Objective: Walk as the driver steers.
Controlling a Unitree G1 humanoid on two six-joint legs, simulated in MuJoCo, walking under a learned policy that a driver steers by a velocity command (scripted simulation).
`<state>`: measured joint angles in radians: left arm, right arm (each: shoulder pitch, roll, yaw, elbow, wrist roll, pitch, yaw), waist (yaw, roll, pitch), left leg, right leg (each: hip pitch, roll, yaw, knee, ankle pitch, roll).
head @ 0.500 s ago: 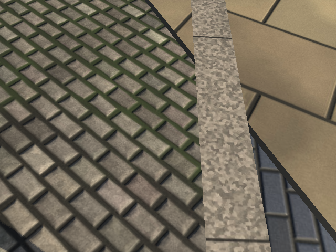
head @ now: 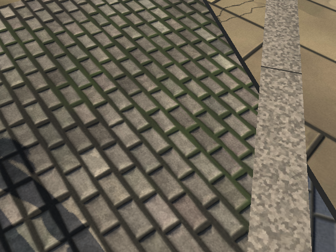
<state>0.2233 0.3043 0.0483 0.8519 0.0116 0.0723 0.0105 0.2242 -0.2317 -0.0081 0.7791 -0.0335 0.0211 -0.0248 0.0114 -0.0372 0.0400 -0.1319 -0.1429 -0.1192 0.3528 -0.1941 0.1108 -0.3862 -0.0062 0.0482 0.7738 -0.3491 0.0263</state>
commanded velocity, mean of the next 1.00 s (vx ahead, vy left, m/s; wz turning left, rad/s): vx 0.36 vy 0.00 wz -0.25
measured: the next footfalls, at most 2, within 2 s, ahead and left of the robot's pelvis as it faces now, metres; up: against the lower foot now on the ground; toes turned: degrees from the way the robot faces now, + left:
right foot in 0.26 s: +0.01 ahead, -0.12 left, +0.00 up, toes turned -9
left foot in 0.76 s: +0.40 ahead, -0.06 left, +0.00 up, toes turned -23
